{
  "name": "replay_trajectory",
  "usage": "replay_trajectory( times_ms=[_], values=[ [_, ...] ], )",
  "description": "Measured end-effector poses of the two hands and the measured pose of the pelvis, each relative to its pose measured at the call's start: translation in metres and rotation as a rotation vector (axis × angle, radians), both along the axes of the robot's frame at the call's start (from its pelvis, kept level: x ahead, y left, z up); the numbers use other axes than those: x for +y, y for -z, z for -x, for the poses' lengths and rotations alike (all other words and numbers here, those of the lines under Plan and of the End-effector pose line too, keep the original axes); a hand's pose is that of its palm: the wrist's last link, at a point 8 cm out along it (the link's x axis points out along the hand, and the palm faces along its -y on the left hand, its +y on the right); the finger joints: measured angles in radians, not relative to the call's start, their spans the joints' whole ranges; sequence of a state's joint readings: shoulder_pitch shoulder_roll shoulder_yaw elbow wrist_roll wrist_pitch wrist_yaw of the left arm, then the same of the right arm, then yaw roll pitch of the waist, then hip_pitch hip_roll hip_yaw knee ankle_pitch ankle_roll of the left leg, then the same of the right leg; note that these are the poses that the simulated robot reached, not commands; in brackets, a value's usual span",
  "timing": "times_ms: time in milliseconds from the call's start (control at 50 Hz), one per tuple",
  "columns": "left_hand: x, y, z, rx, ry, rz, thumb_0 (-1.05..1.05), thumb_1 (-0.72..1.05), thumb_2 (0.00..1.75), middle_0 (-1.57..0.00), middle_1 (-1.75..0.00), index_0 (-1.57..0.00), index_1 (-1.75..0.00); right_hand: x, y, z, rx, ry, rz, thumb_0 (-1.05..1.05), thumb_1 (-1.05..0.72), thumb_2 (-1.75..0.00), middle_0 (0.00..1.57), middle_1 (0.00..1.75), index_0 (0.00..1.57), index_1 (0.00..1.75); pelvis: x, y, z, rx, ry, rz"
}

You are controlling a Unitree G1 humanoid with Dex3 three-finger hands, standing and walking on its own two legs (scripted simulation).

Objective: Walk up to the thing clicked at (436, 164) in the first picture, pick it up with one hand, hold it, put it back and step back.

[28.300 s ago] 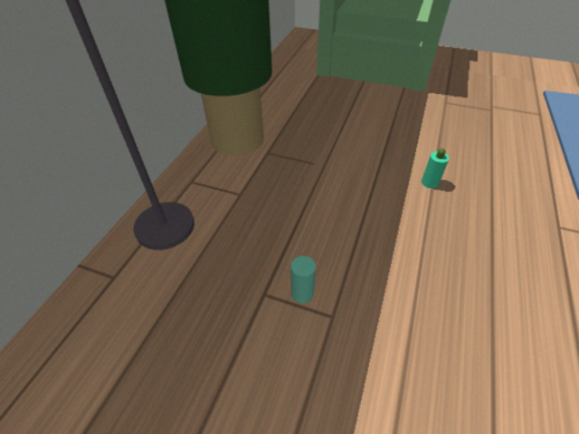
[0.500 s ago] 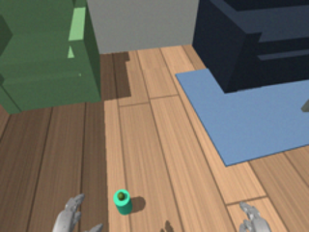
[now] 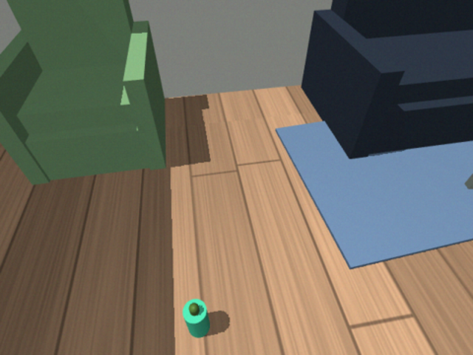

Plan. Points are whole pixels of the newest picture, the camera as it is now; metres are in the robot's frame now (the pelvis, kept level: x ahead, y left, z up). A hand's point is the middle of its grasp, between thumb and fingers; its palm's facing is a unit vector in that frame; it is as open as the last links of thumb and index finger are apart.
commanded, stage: stand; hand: left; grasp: from the side
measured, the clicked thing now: (196, 316) +0.42 +0.18 -0.66
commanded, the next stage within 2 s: step back in 1.64 s
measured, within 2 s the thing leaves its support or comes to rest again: neither
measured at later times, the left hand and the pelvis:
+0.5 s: hand out of the picture +0.05 +0.24 -0.15, palm faces -0.01 -0.94 -0.35, open 7.4 cm; pelvis +0.00 -0.01 +0.01, yaw +0 degrees
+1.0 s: hand out of the picture +0.08 +0.23 -0.15, palm faces -0.01 -0.94 -0.35, open 7.4 cm; pelvis +0.01 -0.01 +0.01, yaw +0 degrees
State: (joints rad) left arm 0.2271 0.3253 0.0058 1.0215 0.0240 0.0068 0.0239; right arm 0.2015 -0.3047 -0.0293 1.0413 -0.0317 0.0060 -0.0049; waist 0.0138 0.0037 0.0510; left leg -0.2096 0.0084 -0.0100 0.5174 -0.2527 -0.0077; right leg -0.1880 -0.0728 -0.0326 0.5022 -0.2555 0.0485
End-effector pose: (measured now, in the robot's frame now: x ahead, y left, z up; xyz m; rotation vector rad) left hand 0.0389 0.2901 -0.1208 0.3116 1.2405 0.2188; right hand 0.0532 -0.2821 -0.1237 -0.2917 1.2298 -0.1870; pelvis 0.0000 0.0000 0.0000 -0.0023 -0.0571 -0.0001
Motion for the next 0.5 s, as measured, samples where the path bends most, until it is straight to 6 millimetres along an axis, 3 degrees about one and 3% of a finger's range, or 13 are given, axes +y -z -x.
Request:
replay_trajectory(
  times_ms=[180, 500],
  values=[
    [-0.005, -0.005, 0.007, 0.022, -0.01, -0.002, 0.01, 0.9, 0.9, -0.21, -0.3, -0.2, -0.3, -0.001, 0.0, -0.001, 0.006, 0.006, -0.022, 0.01, -0.91, -0.9, 0.21, 0.3, 0.21, 0.3, -0.004, -0.006, 0.003, -0.017, -0.005, -0.002],
    [-0.009, -0.007, -0.005, 0.029, -0.009, 0.002, 0.01, 0.9, 0.9, -0.21, -0.3, -0.2, -0.3, -0.019, -0.005, 0.005, 0.05, 0.02, 0.006, 0.01, -0.91, -0.9, 0.21, 0.3, 0.21, 0.3, -0.011, -0.009, 0.001, -0.006, -0.006, 0.001]
  ],
)
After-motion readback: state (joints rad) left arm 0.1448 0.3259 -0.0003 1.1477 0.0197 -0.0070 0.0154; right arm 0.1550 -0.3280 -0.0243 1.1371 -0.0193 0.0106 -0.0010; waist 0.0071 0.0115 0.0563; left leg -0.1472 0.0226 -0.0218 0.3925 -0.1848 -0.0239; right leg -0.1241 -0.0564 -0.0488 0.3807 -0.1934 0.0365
